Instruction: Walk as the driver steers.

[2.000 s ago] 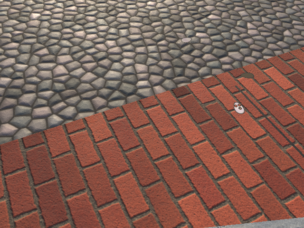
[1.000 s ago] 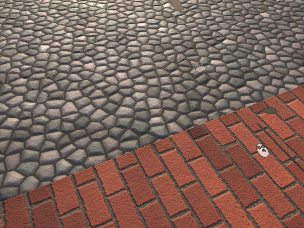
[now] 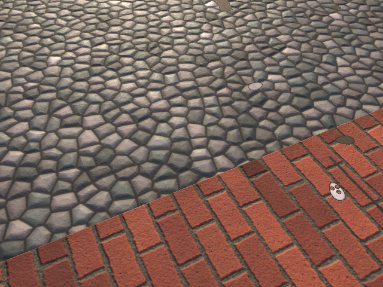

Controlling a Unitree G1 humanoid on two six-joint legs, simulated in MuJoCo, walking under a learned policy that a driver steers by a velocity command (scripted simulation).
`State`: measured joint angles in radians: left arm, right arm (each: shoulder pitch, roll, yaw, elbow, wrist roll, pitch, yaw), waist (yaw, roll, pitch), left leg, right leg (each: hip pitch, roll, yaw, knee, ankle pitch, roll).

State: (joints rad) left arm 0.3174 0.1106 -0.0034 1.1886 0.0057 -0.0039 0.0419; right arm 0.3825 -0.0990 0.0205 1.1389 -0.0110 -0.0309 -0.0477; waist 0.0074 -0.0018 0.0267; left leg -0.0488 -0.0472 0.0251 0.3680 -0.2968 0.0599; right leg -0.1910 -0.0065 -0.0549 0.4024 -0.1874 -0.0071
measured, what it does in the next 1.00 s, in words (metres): walks ahead: right foot, then left foot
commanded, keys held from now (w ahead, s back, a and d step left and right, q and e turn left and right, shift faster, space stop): w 0.54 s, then w+q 0.28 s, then q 0.18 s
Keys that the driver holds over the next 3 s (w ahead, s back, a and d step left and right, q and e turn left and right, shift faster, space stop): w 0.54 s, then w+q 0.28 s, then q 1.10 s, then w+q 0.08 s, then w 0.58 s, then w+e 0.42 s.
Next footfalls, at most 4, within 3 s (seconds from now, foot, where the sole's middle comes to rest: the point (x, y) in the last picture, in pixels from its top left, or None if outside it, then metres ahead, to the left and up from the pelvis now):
0.32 right None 0.19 -0.14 -0.78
0.86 left None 0.52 0.02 -0.78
1.54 right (229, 246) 0.68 -0.11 -0.78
2.02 left None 0.48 0.01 -0.78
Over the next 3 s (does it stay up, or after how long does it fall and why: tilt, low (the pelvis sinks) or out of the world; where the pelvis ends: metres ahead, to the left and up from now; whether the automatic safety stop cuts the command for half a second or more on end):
stays up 0.79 0.27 -0.01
